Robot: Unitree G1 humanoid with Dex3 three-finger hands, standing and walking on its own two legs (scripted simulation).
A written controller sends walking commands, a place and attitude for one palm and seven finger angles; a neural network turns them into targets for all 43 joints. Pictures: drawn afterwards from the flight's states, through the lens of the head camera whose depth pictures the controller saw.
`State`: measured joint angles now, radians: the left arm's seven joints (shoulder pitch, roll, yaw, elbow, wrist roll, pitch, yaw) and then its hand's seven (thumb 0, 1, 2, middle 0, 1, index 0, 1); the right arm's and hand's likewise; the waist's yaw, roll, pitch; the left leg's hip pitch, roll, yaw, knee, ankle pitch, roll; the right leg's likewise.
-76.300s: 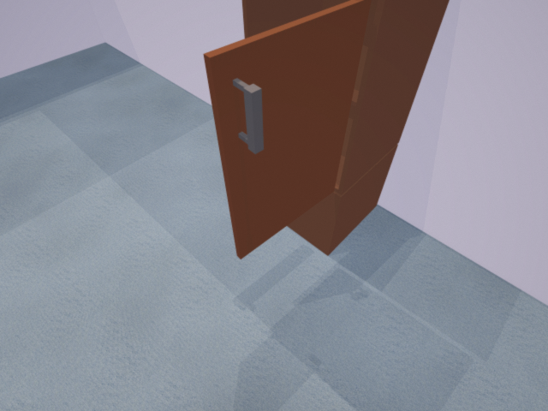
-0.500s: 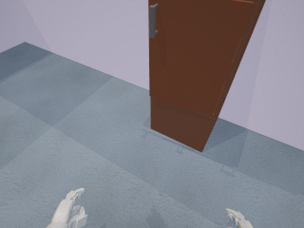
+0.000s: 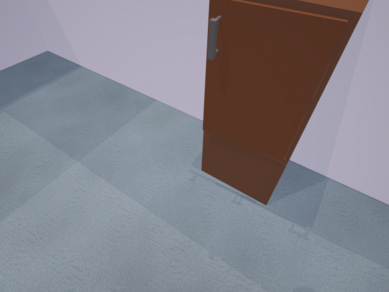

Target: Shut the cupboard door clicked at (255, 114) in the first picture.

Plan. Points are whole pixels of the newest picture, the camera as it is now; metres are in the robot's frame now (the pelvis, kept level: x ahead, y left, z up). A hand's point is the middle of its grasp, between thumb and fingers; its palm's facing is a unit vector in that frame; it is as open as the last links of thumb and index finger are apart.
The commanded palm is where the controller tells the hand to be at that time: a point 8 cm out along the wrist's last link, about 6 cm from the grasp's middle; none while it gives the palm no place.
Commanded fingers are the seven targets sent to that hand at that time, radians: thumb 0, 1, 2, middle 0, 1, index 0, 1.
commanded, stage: let the arm hang, fingers relaxed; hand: left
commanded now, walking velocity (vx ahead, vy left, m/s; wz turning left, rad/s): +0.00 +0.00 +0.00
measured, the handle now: (215, 37) +0.86 -0.03 +0.13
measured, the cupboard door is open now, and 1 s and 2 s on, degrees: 4 4 4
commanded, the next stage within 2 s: look to check the result in 0.40 s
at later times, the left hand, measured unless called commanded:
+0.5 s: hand out of the picture -0.03 +0.16 -0.18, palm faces +0.02 -0.99 -0.15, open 7.3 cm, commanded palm none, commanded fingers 0.00 0.90 0.90 -0.20 -0.30 -0.20 -0.30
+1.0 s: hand out of the picture -0.02 +0.16 -0.18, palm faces +0.00 -0.98 -0.17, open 7.3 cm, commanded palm none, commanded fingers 0.00 0.90 0.90 -0.20 -0.30 -0.20 -0.30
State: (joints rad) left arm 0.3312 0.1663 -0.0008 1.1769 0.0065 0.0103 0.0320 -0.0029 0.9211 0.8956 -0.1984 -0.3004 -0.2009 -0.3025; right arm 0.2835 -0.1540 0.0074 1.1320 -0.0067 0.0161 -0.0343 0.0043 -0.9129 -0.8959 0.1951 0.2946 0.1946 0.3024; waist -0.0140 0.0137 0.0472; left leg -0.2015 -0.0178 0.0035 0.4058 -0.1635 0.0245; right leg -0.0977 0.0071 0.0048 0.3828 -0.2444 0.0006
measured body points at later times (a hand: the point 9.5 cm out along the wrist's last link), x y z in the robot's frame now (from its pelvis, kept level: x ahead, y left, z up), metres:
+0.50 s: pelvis +0.01 +0.01 +0.00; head +0.01 +0.01 +0.45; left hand -0.03 +0.21 -0.17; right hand -0.02 -0.20 -0.16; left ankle +0.04 +0.10 -0.74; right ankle -0.02 -0.12 -0.74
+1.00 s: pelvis +0.01 +0.00 +0.00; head +0.01 +0.00 +0.45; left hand -0.02 +0.22 -0.16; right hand -0.01 -0.21 -0.16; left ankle +0.04 +0.10 -0.74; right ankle -0.02 -0.12 -0.74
